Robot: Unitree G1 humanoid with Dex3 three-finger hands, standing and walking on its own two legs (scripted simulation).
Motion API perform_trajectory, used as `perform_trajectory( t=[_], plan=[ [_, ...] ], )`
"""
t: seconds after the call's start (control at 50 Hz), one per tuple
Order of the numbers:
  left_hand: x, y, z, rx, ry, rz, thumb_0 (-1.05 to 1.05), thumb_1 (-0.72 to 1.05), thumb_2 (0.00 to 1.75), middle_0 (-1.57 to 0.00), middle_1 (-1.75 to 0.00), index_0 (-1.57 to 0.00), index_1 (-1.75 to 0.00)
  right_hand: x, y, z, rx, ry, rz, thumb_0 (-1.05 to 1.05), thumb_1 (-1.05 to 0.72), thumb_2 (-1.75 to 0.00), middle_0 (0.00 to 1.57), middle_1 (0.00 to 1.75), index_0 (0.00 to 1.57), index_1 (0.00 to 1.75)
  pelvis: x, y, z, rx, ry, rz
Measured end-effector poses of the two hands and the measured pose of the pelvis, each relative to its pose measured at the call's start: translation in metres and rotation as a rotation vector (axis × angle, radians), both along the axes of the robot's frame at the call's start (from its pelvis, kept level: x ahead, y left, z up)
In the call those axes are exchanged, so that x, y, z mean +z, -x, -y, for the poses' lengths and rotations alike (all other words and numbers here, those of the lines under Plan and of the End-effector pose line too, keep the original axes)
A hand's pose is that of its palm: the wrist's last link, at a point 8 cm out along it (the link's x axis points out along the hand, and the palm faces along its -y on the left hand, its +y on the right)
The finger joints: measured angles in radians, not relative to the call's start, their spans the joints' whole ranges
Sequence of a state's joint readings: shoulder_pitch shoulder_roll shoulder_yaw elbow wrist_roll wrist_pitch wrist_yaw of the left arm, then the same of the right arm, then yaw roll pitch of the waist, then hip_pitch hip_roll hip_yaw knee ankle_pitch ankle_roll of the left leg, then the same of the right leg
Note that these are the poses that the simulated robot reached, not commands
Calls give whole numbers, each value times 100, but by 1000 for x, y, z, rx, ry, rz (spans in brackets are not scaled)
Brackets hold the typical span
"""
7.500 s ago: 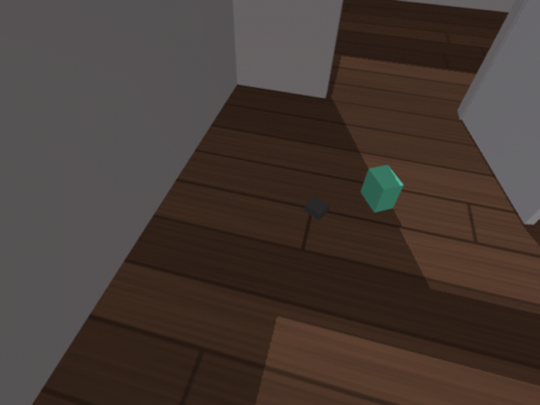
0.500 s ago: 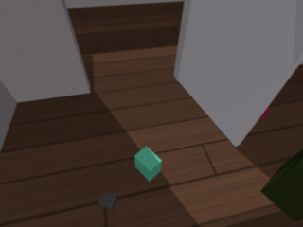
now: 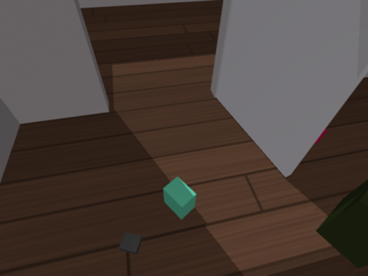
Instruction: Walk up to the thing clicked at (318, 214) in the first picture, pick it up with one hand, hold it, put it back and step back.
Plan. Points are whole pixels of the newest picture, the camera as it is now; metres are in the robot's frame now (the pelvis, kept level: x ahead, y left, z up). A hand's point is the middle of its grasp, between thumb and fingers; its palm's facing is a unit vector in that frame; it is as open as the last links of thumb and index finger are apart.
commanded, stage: stand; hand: left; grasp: from above
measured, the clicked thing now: (130, 243) +0.39 +0.25 -0.76
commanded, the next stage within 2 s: rise first in 0.34 s
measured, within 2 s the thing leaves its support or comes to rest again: neither
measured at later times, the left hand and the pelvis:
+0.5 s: hand out of the picture +0.08 +0.26 -0.16, palm faces +0.01 -0.94 -0.34, open 7.5 cm; pelvis +0.00 +0.00 +0.00, yaw +1 degrees
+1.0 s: hand out of the picture +0.12 +0.27 -0.22, palm faces -0.11 -0.90 -0.41, open 13.5 cm; pelvis -0.02 +0.01 -0.07, yaw +1 degrees
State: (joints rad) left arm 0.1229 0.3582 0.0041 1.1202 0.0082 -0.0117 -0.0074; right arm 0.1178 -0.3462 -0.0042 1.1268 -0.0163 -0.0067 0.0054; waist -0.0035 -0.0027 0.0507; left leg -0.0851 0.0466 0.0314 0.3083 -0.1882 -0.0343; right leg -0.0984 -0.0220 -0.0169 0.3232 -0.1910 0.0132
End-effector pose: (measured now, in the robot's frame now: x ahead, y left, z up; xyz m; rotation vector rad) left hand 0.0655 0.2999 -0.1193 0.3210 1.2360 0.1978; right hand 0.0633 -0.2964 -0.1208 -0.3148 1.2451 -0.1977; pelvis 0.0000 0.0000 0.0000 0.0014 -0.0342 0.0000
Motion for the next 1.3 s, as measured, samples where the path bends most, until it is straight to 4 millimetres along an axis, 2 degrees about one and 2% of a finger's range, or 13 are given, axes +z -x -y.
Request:
perform_trajectory(
  t=[0.46,0.54,0.64,0.7,0.86,0.96,1.06,1.2,1.3],
  plan=[
    [-1,-3,-2,1,3,3,0,90,90,-20,-30,-20,-30,1,-2,-3,4,3,3,1,-90,-90,21,30,20,30,0,-2,-3,1,0,1],
    [-2,-25,2,36,12,96,1,85,90,-19,-35,-19,-34,1,-10,-13,2,-5,98,1,-89,-90,20,30,20,30,-5,5,-3,19,2,-45],
    [-12,-60,0,-15,13,125,1,65,90,-18,-55,-18,-54,-6,-14,-30,4,-37,158,1,-86,-89,20,30,20,30,-16,14,-2,18,3,-121],
    [-14,-71,-2,-52,-6,139,0,47,91,-16,-69,-17,-68,-10,-13,-40,-12,-57,183,1,-85,-89,20,30,20,30,-21,15,-4,12,4,-145],
    [-32,-64,-8,-89,-47,84,0,-9,97,-11,-93,-12,-91,-21,-22,-51,-1,-76,250,1,-85,-89,21,30,21,30,-40,15,-11,11,12,-208],
    [-50,-57,-9,-120,-59,99,0,-34,100,-10,-99,-10,-99,-33,-38,-52,28,-55,302,1,-85,-89,21,30,21,30,-60,17,-14,13,19,-256],
    [-63,-51,-11,-161,-78,108,0,-45,102,-9,-102,-8,-102,-43,-57,-56,58,-43,355,1,-85,-89,21,30,20,30,-79,19,-16,15,27,-295],
    [-78,-44,-11,-206,-105,94,0,-50,102,-9,-104,-8,-104,-56,-80,-67,104,-54,429,1,-86,-89,20,30,20,30,-99,21,-17,18,38,-346],
    [-99,-50,-14,-272,-140,88,0,-52,101,-9,-104,-9,-104,-74,-90,-72,143,-61,467,1,-87,-90,21,30,21,30,-120,26,-17,23,42,-398]
  ],
)
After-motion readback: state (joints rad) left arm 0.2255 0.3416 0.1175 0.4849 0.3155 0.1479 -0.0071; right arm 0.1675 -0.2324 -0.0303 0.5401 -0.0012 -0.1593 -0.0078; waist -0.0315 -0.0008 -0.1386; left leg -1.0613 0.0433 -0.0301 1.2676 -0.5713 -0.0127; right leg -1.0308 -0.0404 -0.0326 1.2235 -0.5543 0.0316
